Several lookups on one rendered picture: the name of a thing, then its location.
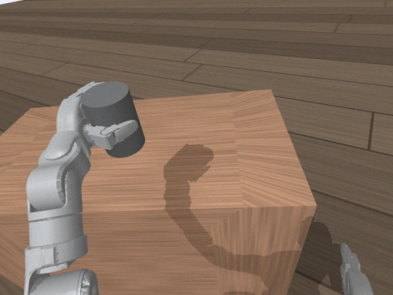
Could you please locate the can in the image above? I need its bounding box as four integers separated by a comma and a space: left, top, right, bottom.
80, 81, 145, 158

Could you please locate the left robot arm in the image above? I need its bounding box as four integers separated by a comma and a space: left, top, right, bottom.
24, 130, 99, 295

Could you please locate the right robot hand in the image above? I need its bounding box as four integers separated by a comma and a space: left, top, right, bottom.
340, 243, 374, 295

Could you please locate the left robot hand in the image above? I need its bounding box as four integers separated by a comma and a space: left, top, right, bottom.
56, 82, 138, 150

